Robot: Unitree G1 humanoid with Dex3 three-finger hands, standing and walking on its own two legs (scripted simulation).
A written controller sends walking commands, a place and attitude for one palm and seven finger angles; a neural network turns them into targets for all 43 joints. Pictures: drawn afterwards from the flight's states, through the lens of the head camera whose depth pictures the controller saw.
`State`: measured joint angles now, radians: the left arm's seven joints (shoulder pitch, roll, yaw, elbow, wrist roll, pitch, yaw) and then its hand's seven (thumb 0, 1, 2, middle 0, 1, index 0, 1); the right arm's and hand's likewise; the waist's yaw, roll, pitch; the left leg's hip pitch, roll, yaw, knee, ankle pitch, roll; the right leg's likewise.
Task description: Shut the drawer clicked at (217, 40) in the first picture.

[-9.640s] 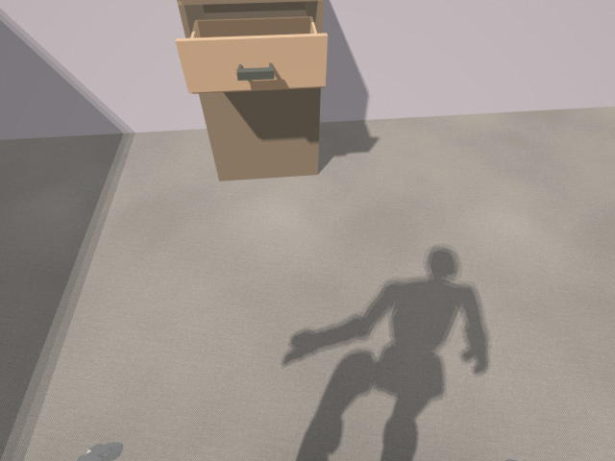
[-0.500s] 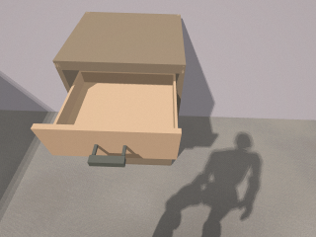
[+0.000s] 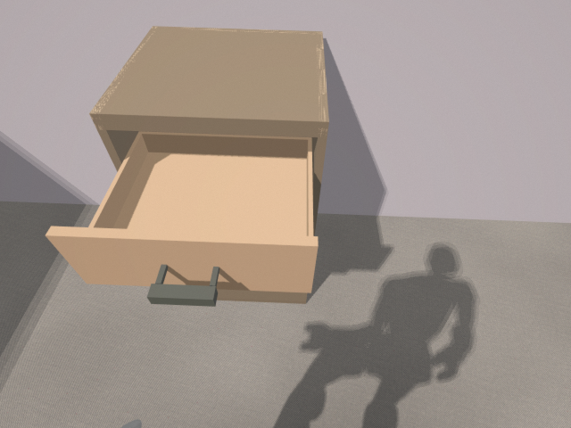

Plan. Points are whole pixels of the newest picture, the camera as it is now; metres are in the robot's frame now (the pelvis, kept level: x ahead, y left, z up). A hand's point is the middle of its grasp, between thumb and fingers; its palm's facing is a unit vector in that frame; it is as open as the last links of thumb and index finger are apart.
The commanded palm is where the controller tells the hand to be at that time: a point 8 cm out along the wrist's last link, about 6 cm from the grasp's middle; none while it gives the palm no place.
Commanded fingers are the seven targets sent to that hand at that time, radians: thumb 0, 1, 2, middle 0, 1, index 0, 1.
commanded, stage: raise the hand and make a fist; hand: left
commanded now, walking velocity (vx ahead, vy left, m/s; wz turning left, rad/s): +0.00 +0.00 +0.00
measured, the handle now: (186, 283) +0.35 +0.20 -0.06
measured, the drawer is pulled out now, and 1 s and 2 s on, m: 0.28 0.28 0.28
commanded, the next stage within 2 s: bring the fist close to the handle in 1.80 s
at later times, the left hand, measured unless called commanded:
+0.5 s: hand (161, 427) +0.13 +0.17 -0.03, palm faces +0.07 -1.00 -0.07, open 5.0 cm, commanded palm +0.12 +0.22 -0.03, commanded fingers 0.00 0.90 0.90 -0.82 -0.97 -0.82 -0.97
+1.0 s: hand (161, 404) +0.15 +0.17 +0.00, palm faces +0.02 -1.00 -0.03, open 3.1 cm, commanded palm +0.13 +0.22 +0.01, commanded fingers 0.00 0.90 0.90 -1.32 -1.51 -1.32 -1.51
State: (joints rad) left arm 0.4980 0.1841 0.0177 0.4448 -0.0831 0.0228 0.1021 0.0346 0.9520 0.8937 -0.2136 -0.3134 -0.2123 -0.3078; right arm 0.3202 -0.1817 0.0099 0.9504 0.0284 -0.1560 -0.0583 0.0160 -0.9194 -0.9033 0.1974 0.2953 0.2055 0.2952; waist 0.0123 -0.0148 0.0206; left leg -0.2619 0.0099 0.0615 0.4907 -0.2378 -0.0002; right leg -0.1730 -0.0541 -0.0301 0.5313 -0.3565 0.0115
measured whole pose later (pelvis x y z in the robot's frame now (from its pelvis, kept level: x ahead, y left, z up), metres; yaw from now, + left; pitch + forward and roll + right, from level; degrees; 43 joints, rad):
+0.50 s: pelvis -0.05 -0.03 -0.09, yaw +2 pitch +12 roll -2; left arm 0.45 0.21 0.17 -0.01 -0.27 -0.48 -0.29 0.02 0.90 0.90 -0.63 -0.77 -0.63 -0.76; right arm 0.15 -0.22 0.00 0.54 0.02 -0.21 -0.08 0.01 -0.90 -0.90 0.20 0.30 0.20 0.30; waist 0.04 0.03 -0.14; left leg -0.94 0.07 -0.07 1.16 -0.44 -0.04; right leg -0.78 0.00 -0.13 1.16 -0.59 -0.04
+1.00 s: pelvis -0.04 +0.01 -0.07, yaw +1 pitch +11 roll -2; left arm 0.55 0.18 0.06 -0.19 -0.21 -0.38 -0.15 0.02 0.90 0.90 -1.13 -1.31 -1.13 -1.30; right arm 0.23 -0.24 -0.02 0.53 0.03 -0.19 -0.05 0.02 -0.90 -0.90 0.20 0.30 0.20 0.30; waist -0.01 0.03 -0.12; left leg -0.83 0.05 0.00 1.05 -0.42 0.01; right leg -0.68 -0.03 -0.07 1.03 -0.54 0.02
